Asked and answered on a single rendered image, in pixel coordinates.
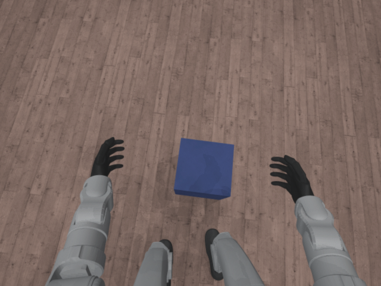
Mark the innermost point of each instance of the left robot hand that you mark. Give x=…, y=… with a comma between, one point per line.
x=103, y=159

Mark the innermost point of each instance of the carton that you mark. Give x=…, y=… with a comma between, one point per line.
x=204, y=169

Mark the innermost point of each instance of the right robot hand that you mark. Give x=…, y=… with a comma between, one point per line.
x=297, y=183

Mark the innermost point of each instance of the robot left foot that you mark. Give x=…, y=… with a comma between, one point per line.
x=168, y=244

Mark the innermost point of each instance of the robot left forearm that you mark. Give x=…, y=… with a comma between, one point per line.
x=83, y=253

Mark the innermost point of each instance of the right robot thigh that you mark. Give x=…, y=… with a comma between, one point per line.
x=237, y=269

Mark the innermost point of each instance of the robot right forearm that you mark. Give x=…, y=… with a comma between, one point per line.
x=326, y=253

